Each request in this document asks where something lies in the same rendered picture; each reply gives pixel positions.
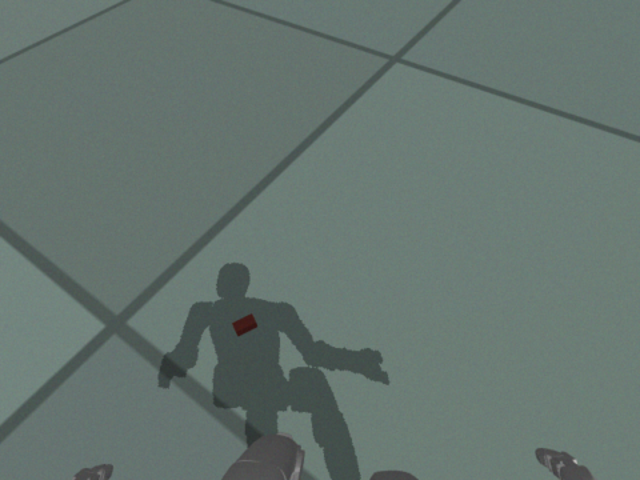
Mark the small box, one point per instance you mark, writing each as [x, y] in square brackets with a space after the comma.
[244, 325]

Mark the right robot hand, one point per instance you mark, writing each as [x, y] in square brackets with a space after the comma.
[563, 465]

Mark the left robot hand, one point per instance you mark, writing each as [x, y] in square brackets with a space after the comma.
[101, 472]

